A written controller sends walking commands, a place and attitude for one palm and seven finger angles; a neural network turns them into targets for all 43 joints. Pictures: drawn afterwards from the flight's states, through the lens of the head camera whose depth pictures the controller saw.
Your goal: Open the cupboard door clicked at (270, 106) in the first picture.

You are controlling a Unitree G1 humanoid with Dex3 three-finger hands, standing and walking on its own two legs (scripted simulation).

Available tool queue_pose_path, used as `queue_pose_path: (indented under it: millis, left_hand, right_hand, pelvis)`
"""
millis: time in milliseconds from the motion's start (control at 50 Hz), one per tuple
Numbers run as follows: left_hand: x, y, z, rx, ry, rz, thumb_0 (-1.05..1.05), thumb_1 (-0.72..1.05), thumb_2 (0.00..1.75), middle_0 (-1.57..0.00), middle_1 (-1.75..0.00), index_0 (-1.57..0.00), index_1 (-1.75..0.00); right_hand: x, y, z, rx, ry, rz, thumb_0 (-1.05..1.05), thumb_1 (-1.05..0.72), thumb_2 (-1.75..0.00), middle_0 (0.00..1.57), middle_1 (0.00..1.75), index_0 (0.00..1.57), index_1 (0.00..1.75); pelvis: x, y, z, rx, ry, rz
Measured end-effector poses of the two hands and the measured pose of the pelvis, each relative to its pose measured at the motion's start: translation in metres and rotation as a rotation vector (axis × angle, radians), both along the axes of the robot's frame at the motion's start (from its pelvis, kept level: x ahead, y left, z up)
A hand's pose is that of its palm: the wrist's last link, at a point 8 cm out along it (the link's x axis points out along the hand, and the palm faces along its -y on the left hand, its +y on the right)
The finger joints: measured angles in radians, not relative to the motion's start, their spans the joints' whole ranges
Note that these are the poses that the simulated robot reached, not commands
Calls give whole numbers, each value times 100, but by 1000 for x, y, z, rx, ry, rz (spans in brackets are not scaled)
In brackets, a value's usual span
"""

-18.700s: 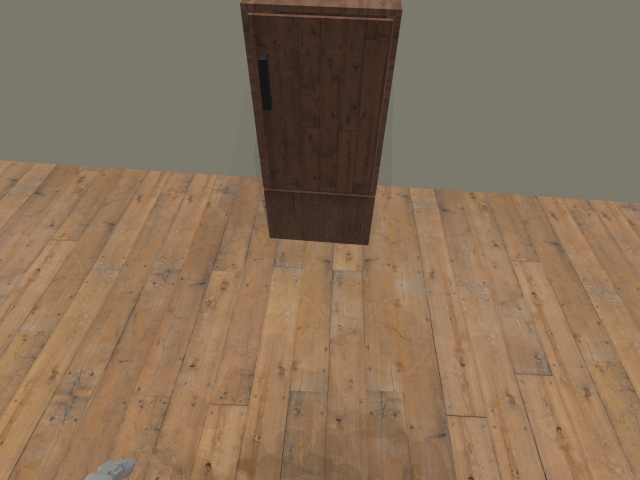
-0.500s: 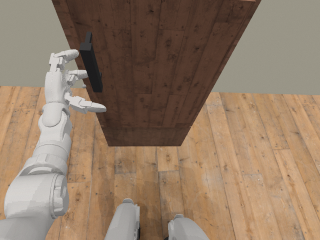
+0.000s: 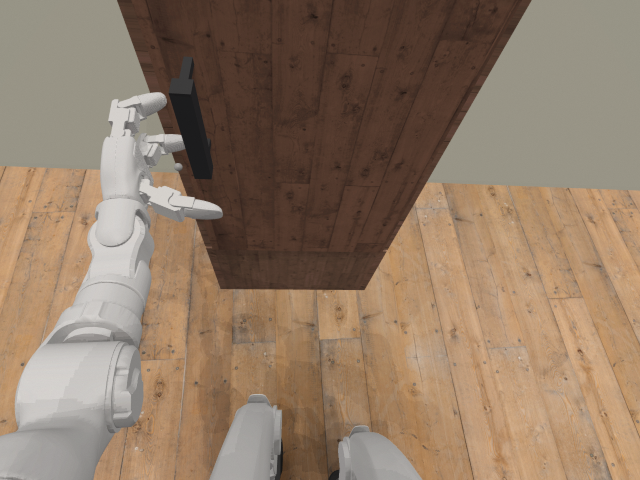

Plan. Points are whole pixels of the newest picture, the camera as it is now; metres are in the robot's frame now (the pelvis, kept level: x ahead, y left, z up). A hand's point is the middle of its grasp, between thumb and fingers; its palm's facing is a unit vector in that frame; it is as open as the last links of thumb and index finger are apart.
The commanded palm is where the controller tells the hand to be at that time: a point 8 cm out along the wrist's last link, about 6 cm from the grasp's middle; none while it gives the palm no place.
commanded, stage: move the hooked fingers beside the handle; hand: left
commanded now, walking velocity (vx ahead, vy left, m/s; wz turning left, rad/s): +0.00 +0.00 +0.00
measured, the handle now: (196, 122) +0.54 +0.17 +0.07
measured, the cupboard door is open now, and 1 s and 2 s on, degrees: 0 0 0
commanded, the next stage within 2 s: none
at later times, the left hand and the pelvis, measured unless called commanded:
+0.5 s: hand (168, 161) +0.49 +0.20 +0.05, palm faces +0.09 -1.00 -0.01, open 14.8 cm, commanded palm +0.47 +0.21 +0.06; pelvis +0.00 -0.01 +0.00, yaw -1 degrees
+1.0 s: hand (167, 159) +0.48 +0.20 +0.06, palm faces +0.03 -1.00 -0.01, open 14.1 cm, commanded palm +0.46 +0.24 +0.06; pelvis +0.01 -0.01 +0.00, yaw -2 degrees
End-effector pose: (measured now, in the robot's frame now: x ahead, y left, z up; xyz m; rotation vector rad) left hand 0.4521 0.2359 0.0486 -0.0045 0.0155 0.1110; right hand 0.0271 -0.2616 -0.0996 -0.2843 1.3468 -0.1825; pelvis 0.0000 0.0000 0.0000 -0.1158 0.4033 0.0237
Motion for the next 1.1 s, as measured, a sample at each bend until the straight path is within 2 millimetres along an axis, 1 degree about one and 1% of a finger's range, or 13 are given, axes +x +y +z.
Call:
queue_pose_path:
  millis: [80,260,500,780,880,980,1100]
  left_hand:
    - [0,0,0,4,1,5,-2,-50,30,-30,-120,-1,-111]
    - [5,8,1,23,1,2,-2,-50,30,-30,-120,-8,-116]
    - [8,13,2,14,11,-20,-2,-50,30,-30,-120,-13,-117]
    - [10,19,3,17,15,-49,-2,-49,30,-30,-120,-19,-117]
    - [8,17,7,26,2,-72,-2,-50,30,-30,-120,-22,-117]
    - [9,14,8,19,9,-82,-2,-50,30,-30,-120,-26,-118]
    - [9,19,9,23,1,-61,-2,-49,30,-30,-120,-29,-119]
  right_hand:
    - [1,0,0,1,-6,3,1,-91,-90,20,30,20,30]
    - [-2,-4,-3,-9,-5,2,0,-91,-90,20,30,20,30]
    - [-7,-11,-1,-18,12,-24,1,-91,-90,20,30,20,30]
    - [3,-12,2,-16,-14,-54,1,-91,-90,20,30,20,30]
    - [9,-10,2,-5,-23,-57,1,-91,-90,20,30,20,30]
    - [14,-8,2,0,-41,-58,1,-91,-90,20,30,20,30]
    - [15,-10,2,-3,-59,-65,1,-91,-90,20,30,20,30]
  pelvis:
    - [-1,-1,0,2,1,-2]
    - [-3,-4,-4,3,10,-4]
    - [0,-9,-2,6,14,-14]
    - [9,-10,2,13,10,-35]
    - [12,-9,4,17,6,-38]
    - [13,-9,4,22,3,-42]
    - [11,-10,3,25,3,-51]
